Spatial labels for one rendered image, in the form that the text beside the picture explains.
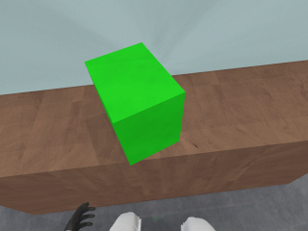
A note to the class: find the robot left thigh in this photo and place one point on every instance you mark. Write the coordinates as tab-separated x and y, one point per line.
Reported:
127	222

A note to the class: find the robot thigh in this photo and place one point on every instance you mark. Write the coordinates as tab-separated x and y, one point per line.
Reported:
127	222
196	224

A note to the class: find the carton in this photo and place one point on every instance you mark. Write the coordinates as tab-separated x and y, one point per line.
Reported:
142	101

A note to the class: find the robot right thigh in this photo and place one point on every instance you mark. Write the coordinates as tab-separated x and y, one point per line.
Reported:
196	224

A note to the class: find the pedestal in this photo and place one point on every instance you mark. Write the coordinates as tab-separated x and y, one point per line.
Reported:
242	128

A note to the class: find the robot left hand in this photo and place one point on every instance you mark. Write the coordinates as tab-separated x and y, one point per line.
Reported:
75	223

